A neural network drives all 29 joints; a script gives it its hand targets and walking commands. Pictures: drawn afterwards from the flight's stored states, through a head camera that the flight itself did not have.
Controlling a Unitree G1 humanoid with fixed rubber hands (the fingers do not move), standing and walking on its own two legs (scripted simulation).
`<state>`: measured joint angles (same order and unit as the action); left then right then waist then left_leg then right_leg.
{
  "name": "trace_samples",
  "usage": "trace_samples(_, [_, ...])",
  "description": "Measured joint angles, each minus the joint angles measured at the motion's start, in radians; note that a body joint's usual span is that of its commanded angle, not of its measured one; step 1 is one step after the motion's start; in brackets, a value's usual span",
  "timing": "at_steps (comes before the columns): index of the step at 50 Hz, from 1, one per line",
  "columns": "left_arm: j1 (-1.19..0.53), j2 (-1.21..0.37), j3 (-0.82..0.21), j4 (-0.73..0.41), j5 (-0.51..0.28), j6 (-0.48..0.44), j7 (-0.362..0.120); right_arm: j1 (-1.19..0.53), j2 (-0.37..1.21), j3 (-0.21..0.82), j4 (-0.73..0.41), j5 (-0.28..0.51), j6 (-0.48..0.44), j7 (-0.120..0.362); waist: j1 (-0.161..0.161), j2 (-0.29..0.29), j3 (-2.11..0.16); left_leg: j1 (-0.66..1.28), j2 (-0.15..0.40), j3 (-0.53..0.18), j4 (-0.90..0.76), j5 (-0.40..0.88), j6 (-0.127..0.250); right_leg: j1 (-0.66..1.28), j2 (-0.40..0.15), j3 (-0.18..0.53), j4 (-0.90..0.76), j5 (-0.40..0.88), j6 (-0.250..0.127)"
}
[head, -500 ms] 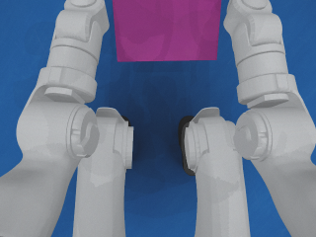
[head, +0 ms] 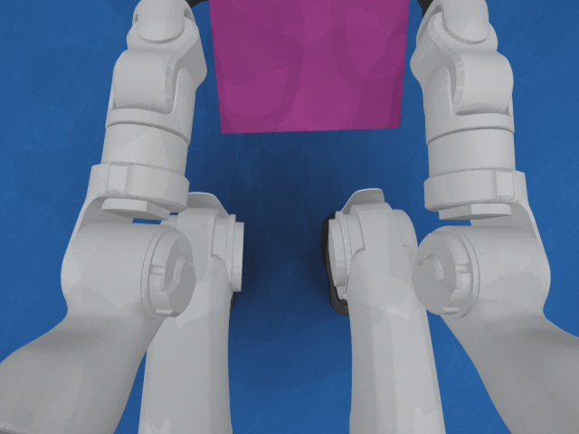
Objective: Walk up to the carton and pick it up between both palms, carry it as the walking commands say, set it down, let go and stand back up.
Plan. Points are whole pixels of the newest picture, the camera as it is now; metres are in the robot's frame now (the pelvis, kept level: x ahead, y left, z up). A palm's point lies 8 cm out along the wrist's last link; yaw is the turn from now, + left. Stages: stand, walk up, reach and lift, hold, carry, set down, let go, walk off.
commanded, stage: reach and lift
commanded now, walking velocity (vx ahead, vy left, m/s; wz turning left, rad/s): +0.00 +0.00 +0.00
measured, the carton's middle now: (304, 3) +0.56 -0.03 -0.20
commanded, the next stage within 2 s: none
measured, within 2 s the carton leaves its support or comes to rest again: neither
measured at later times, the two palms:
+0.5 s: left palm out of the picture +0.51 +0.11 -0.07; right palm out of the picture +0.52 -0.15 -0.05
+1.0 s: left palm out of the picture +0.49 +0.12 +0.00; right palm out of the picture +0.50 -0.14 +0.02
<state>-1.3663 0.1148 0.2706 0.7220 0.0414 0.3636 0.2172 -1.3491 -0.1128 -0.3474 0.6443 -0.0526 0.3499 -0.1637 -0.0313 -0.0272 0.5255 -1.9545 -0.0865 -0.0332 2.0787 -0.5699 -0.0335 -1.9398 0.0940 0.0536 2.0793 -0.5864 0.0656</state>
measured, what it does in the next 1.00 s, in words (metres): rises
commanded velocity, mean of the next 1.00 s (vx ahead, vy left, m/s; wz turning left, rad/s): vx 0.00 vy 0.00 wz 0.00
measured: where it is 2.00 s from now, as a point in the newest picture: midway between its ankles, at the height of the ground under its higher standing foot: (281, 282)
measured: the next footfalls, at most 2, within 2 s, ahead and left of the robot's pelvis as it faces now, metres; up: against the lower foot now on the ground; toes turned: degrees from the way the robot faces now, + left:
none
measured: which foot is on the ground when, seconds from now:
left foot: down 0.00-1.00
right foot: down 0.00-1.00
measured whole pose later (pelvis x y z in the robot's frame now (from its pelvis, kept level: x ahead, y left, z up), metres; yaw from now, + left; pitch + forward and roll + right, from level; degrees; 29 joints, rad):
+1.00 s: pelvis -0.03 +0.00 +0.09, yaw +0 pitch +17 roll +0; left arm -1.25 0.06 0.31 0.61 0.11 0.47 0.19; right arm -1.26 -0.04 -0.38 0.58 -0.11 0.44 -0.16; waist -0.02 -0.01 0.52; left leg -1.60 -0.08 -0.05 1.78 -0.48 -0.03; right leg -1.59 0.09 0.06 1.78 -0.49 0.05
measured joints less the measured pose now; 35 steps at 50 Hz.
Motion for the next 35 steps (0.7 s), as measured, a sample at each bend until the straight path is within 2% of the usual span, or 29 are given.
trace_samples(6, [0.002, -0.009, 0.026, -0.005, 0.028, 0.019, -0.003, -0.021, 0.011, -0.029, 0.034, -0.022, 0.002, 0.012, 0.005, -0.006, -0.001, 0.033, -0.001, -0.009, -0.040, 0.029, -0.005, 0.032, 0.000, -0.006, -0.042, 0.031, -0.005])
trace_samples(14, [-0.015, -0.010, 0.054, -0.001, 0.053, 0.048, -0.010, -0.060, 0.015, -0.051, 0.063, -0.050, 0.026, 0.017, 0.013, 0.019, -0.001, 0.054, -0.003, -0.008, -0.090, 0.073, -0.008, 0.051, -0.002, 0.000, -0.086, 0.073, -0.005])
trace_samples(24, [-0.007, -0.019, 0.066, -0.044, 0.062, 0.099, -0.022, -0.049, 0.024, -0.042, 0.011, -0.065, 0.085, 0.013, 0.003, 0.016, 0.000, 0.111, 0.002, -0.005, -0.149, 0.092, -0.006, 0.103, 0.001, 0.007, -0.143, 0.095, -0.005])
trace_samples(31, [0.006, -0.041, 0.092, -0.049, 0.101, 0.102, -0.031, -0.033, 0.035, -0.059, 0.012, -0.074, 0.082, 0.019, 0.004, 0.000, -0.002, 0.176, 0.009, -0.007, -0.194, 0.085, -0.006, 0.165, 0.003, 0.008, -0.189, 0.093, -0.011])
trace_samples(35, [0.053, -0.048, 0.070, -0.101, 0.089, 0.104, -0.030, 0.013, 0.044, -0.035, -0.040, -0.053, 0.086, 0.015, 0.007, 0.002, 0.000, 0.214, 0.011, -0.010, -0.221, 0.080, -0.006, 0.203, 0.002, 0.007, -0.217, 0.090, -0.013])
